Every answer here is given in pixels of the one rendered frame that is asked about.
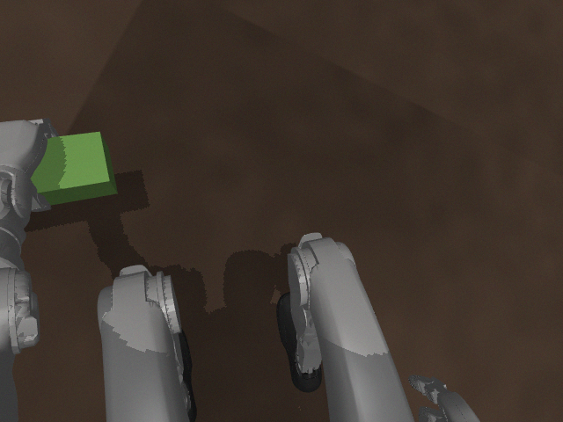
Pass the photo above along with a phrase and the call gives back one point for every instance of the right robot hand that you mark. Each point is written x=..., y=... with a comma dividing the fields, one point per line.
x=453, y=407

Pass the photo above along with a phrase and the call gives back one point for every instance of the left robot arm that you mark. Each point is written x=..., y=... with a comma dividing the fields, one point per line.
x=19, y=308

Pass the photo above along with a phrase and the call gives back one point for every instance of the right robot foot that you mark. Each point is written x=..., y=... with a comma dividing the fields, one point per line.
x=303, y=381

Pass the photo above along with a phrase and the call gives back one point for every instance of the carton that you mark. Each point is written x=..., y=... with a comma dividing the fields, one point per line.
x=75, y=167

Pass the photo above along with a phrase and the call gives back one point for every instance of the left robot hand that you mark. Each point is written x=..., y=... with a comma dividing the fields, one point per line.
x=23, y=144

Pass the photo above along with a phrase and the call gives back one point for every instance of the left robot foot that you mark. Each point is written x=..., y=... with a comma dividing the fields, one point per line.
x=187, y=362

